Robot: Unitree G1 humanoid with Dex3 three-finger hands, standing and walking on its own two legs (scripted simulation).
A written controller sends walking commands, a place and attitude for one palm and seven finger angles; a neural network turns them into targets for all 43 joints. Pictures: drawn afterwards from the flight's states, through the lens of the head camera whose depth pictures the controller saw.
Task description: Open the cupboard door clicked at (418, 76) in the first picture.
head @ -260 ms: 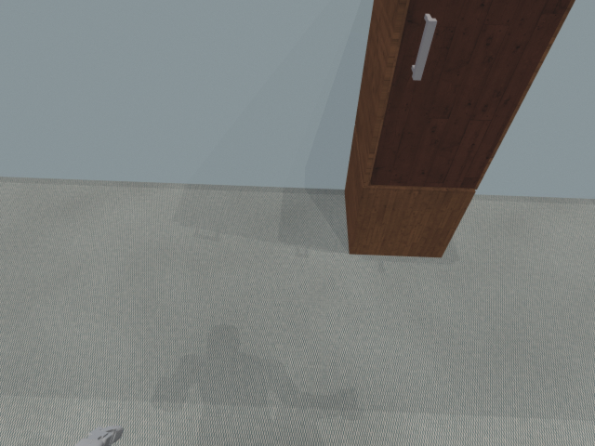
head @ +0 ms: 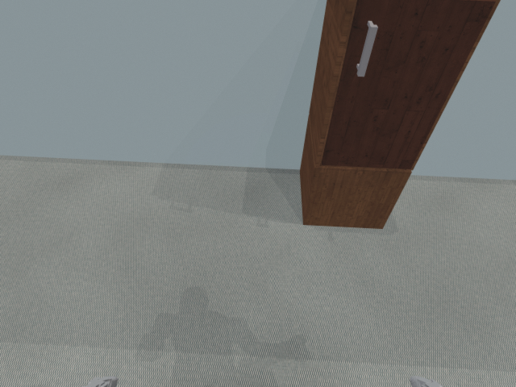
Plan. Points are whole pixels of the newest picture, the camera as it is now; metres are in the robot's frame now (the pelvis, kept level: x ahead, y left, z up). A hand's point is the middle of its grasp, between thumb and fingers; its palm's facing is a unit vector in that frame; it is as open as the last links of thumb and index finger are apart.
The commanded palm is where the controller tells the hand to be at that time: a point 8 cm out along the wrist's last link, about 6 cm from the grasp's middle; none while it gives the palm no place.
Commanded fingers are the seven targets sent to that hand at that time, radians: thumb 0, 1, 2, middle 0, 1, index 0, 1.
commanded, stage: stand and wait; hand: left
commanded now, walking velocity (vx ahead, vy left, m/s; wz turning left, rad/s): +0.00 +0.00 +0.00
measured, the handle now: (365, 49) +0.97 -0.24 +0.12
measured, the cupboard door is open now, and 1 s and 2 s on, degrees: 0 0 0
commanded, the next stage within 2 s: look at it before walking up in 0.68 s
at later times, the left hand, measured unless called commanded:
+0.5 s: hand out of the picture +0.05 +0.24 -0.15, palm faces -0.03 -0.94 -0.34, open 7.4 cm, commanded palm none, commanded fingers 0.00 0.90 0.90 -0.20 -0.30 -0.20 -0.30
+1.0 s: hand out of the picture +0.05 +0.23 -0.15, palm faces -0.04 -0.94 -0.33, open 7.4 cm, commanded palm none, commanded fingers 0.00 0.90 0.90 -0.20 -0.30 -0.20 -0.30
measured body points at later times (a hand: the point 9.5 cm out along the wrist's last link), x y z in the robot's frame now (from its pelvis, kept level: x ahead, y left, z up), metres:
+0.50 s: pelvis -0.02 -0.01 +0.00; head -0.02 -0.02 +0.45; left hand +0.05 +0.28 -0.13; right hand +0.05 -0.31 -0.13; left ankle -0.01 +0.11 -0.74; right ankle -0.01 -0.13 -0.74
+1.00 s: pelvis -0.02 -0.01 +0.01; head -0.02 -0.02 +0.46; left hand +0.05 +0.28 -0.13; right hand +0.05 -0.31 -0.13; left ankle -0.01 +0.11 -0.74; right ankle -0.01 -0.13 -0.74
